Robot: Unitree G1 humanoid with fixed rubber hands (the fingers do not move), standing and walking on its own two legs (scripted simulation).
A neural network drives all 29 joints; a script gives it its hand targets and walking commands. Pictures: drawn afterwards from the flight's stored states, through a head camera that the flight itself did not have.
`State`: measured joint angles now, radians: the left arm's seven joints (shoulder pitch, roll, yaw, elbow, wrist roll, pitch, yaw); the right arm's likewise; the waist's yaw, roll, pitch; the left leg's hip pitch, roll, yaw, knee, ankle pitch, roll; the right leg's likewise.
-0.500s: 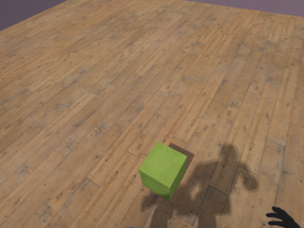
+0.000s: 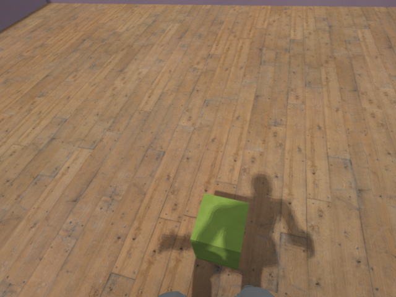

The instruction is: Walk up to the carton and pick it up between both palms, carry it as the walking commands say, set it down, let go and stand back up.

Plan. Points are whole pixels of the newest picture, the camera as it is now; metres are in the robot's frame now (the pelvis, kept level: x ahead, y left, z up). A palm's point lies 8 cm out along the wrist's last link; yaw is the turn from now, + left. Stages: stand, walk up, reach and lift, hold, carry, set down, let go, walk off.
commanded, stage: walk up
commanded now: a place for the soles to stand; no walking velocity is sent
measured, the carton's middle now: (221, 231) +0.48 -0.07 -0.61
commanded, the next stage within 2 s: none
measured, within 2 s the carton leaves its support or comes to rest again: neither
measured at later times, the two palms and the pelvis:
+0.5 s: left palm (8, 277) +0.24 +0.44 -0.09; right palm out of the picture +0.01 -0.19 -0.11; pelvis +0.05 +0.15 -0.01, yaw -17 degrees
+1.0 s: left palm (40, 251) +0.29 +0.39 -0.09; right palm out of the picture -0.02 -0.20 -0.09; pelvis +0.06 +0.13 +0.00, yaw -23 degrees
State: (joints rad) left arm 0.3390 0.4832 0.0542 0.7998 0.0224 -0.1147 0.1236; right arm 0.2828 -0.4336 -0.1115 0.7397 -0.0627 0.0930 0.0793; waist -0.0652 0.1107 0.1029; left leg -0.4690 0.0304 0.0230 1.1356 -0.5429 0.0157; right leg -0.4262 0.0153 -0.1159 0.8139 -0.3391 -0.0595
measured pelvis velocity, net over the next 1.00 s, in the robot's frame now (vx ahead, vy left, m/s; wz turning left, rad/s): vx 0.06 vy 0.13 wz -0.41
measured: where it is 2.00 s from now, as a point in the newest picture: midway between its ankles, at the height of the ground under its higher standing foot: outside the picture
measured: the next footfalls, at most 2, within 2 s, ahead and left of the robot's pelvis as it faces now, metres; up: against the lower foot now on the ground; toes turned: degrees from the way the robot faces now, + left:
left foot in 0.24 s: +0.19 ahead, +0.20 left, +0.00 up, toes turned -27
right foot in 0.48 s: +0.08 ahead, -0.03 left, +0.00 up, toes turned -23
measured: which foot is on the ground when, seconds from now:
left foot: up 0.00-0.22, down 0.24-1.00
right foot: down 0.00-0.24, up 0.26-0.46, down 0.48-1.00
